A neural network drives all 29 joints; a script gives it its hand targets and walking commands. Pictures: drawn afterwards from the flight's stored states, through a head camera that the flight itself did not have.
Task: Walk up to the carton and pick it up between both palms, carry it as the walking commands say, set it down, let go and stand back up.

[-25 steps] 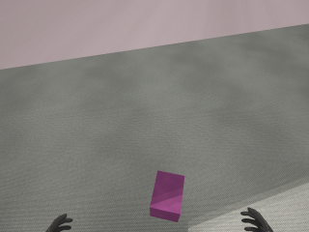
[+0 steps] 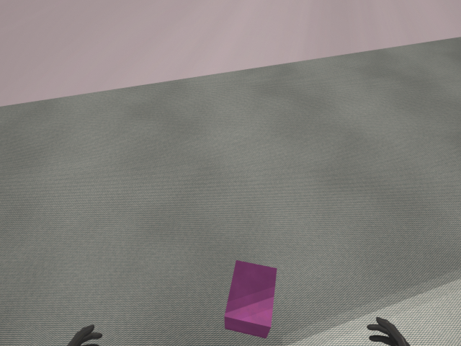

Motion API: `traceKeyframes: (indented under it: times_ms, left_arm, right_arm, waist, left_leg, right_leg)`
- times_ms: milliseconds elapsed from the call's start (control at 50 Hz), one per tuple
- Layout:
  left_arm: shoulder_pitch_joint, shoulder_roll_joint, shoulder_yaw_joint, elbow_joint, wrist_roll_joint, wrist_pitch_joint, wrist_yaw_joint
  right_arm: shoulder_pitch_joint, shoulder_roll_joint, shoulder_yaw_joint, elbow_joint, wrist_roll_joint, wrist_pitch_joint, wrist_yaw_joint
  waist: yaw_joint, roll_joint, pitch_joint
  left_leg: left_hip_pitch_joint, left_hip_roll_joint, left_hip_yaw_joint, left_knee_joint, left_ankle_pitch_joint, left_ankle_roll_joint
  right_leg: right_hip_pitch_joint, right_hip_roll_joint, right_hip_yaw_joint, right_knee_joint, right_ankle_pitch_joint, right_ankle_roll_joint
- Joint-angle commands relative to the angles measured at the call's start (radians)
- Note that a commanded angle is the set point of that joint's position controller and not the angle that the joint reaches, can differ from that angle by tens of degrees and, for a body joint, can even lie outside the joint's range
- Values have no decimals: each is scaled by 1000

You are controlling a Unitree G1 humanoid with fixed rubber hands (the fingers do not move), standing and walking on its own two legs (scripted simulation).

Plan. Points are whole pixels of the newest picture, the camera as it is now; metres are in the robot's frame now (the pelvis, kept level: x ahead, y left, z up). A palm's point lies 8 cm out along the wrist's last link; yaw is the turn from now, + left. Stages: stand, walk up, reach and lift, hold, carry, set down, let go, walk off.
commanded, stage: stand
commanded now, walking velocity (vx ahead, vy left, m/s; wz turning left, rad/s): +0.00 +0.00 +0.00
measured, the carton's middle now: (250, 298) +0.44 -0.07 -0.69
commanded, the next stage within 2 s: none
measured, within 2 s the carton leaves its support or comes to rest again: neither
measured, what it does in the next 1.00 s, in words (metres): stands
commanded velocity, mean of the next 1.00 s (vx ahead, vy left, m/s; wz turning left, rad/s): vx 0.00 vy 0.00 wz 0.00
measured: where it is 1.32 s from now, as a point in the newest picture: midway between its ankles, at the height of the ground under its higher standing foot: outside the picture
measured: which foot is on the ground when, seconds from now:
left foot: down 0.00-1.00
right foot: down 0.00-1.00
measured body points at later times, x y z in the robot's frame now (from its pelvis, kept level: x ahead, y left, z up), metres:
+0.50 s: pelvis -0.02 +0.00 +0.01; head -0.02 +0.00 +0.46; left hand +0.09 +0.31 -0.10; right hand +0.10 -0.30 -0.10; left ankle -0.02 +0.12 -0.74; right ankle -0.06 -0.11 -0.74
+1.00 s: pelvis -0.03 +0.01 +0.01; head -0.03 +0.01 +0.46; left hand +0.07 +0.32 -0.11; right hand +0.07 -0.31 -0.11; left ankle -0.02 +0.12 -0.74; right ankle -0.06 -0.11 -0.74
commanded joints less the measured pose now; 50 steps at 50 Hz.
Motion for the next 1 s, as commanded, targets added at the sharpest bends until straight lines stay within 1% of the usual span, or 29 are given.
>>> traceKeyframes:
  times_ms: [0,300,440,680,980]
  left_arm:
    - [-14,156,37,-42,0,-13,3]
    - [-29,174,29,35,-4,-22,-5]
    - [-32,182,24,70,-6,-26,-8]
    - [-36,195,17,120,-10,-29,-10]
    - [-45,207,11,162,-13,-31,-12]
  right_arm:
    - [-29,-150,-35,-44,1,-14,-4]
    - [-47,-173,-23,46,6,-23,1]
    - [-52,-183,-18,87,9,-26,4]
    - [-59,-196,-11,140,13,-28,7]
    - [-65,-205,-8,182,16,-28,9]
  waist:
    - [0,-4,-75]
    - [0,-8,-34]
    - [-1,-7,-23]
    - [-1,-6,-18]
    - [-1,-5,-20]
  left_leg:
    - [90,101,-72,-30,410,14]
    - [82,113,-84,-102,298,15]
    - [78,117,-88,-126,264,16]
    - [74,124,-93,-149,240,19]
    - [78,132,-94,-162,243,23]
  right_leg:
    - [-26,-106,60,-48,410,11]
    - [-25,-118,84,-114,292,3]
    - [-27,-122,93,-135,257,1]
    - [-26,-126,101,-151,236,-1]
    - [-23,-131,106,-159,243,-3]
